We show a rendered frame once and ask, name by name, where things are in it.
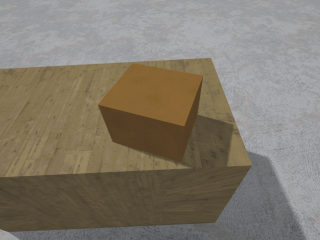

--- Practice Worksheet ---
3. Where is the pedestal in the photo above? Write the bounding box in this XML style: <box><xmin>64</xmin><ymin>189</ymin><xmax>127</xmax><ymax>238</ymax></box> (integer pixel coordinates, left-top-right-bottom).
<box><xmin>0</xmin><ymin>58</ymin><xmax>252</xmax><ymax>232</ymax></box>

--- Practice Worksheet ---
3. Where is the carton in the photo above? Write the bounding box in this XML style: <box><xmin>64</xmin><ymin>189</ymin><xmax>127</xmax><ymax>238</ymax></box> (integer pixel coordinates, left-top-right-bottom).
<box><xmin>98</xmin><ymin>63</ymin><xmax>203</xmax><ymax>163</ymax></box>

